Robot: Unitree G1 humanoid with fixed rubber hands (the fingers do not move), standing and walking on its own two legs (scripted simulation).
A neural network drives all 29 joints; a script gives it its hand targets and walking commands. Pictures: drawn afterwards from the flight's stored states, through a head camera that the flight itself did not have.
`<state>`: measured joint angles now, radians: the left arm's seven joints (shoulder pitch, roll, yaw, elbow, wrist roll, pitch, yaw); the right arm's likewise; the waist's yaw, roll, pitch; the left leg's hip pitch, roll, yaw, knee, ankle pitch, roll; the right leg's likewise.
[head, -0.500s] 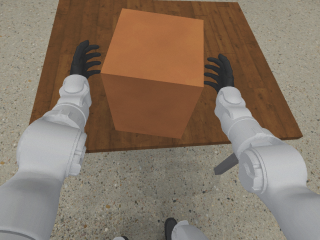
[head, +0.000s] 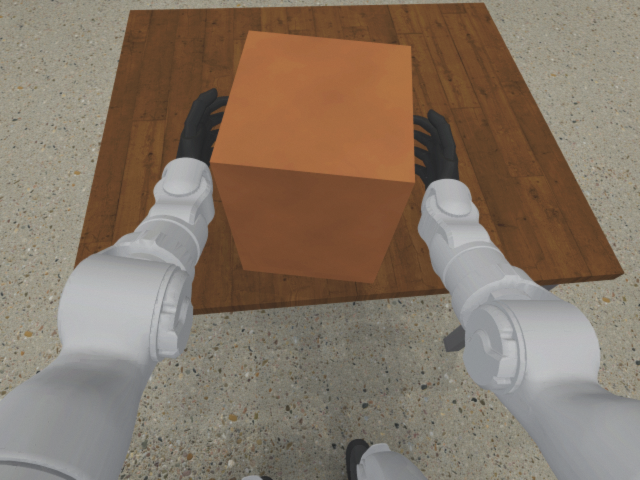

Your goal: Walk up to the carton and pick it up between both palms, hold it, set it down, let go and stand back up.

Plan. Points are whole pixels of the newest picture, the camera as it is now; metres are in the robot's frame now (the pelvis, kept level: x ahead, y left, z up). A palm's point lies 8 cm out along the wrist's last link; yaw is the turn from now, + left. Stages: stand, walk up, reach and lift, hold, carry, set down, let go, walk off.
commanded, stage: reach and lift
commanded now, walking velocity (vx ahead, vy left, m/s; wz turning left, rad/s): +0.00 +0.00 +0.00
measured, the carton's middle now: (317, 170) +0.51 -0.05 +0.02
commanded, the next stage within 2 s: none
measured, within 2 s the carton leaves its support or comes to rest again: neither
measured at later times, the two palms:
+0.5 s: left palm (197, 168) +0.49 +0.10 +0.07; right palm (438, 192) +0.42 -0.19 +0.06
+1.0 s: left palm (197, 168) +0.49 +0.10 +0.07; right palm (436, 193) +0.42 -0.18 +0.06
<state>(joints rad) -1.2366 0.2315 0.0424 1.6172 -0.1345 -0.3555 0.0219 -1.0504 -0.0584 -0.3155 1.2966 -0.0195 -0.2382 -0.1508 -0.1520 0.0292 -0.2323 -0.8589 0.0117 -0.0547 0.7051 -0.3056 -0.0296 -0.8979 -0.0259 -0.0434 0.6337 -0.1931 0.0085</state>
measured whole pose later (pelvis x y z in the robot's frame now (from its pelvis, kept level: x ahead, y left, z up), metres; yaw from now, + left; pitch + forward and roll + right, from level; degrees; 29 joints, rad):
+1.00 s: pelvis +0.03 +0.01 +0.04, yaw +1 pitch +16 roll -1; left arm -0.97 0.02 0.57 1.26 0.39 -0.35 0.01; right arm -0.78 0.13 -0.79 0.95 -0.55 -0.35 -0.06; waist -0.12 0.02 -0.05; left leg -0.45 0.01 -0.02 0.39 -0.22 -0.01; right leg -0.47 -0.04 -0.06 0.30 -0.10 0.03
